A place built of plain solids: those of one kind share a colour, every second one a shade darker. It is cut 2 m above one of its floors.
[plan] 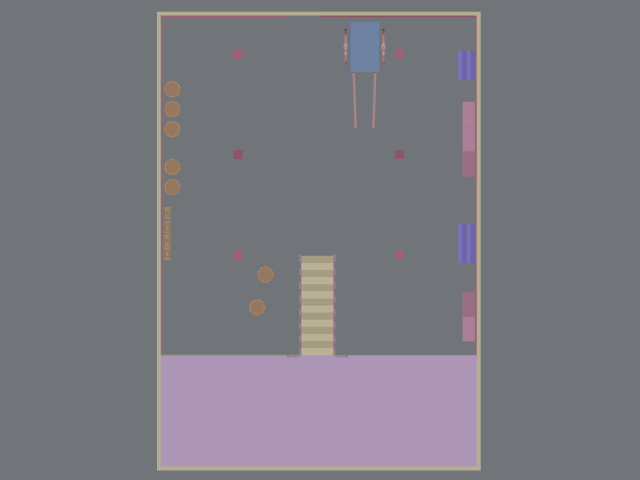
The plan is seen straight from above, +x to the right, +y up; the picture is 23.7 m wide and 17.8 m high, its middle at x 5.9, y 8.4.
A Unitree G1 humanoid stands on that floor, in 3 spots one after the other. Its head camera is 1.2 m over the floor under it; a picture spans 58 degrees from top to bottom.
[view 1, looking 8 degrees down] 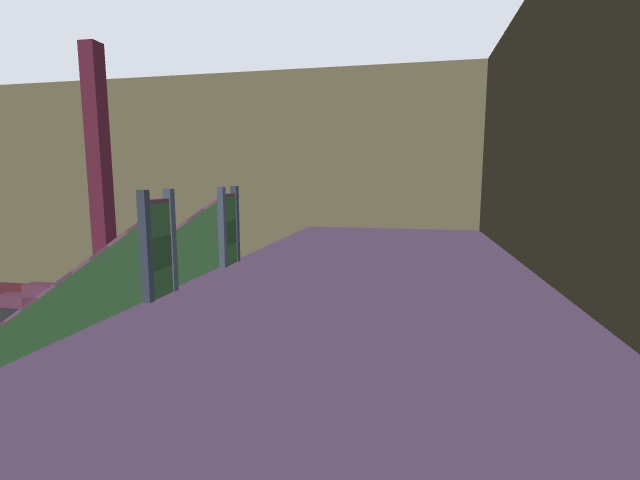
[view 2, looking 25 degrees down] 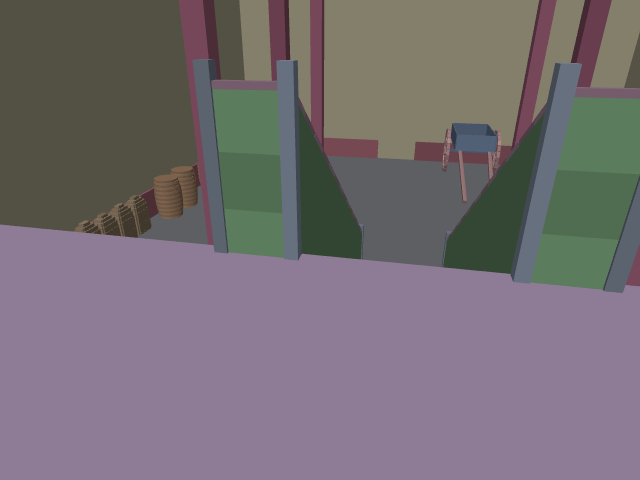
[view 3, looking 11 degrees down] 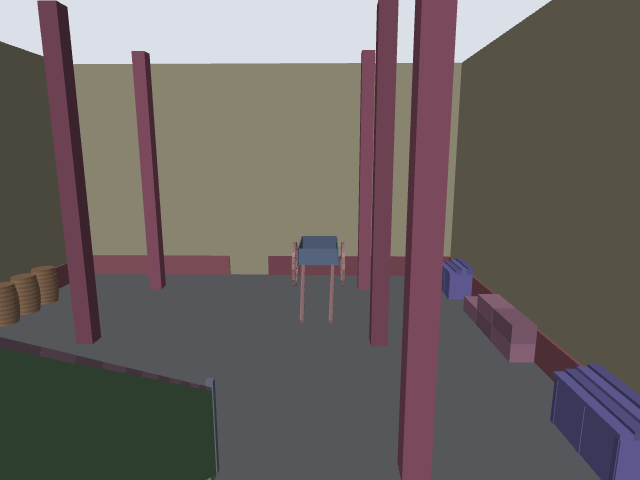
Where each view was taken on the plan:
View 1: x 1.00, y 1.56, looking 12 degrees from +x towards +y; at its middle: loft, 8.62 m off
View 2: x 5.80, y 1.83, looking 102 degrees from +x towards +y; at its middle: stair_guard_panel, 3.27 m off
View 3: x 7.80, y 3.23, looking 91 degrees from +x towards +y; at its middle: cart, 13.51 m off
